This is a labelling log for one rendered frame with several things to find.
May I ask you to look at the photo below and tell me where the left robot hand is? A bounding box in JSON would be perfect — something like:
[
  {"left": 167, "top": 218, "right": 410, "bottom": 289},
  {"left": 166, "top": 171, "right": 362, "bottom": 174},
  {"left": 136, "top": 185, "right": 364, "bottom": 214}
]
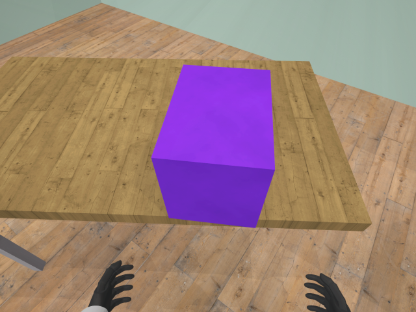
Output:
[{"left": 88, "top": 260, "right": 135, "bottom": 312}]

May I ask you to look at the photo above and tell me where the table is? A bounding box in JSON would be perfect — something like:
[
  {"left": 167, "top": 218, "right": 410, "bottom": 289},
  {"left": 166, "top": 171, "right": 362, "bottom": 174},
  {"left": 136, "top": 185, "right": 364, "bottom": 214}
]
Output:
[{"left": 0, "top": 57, "right": 372, "bottom": 271}]

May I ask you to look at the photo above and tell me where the carton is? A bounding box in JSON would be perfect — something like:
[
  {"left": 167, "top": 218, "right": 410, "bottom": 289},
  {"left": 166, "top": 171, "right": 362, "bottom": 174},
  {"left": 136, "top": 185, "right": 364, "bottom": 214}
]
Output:
[{"left": 151, "top": 65, "right": 275, "bottom": 228}]

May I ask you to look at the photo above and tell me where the right robot hand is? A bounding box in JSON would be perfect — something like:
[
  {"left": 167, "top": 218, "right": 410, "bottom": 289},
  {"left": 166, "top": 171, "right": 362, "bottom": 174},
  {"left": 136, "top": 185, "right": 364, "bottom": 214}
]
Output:
[{"left": 304, "top": 273, "right": 351, "bottom": 312}]

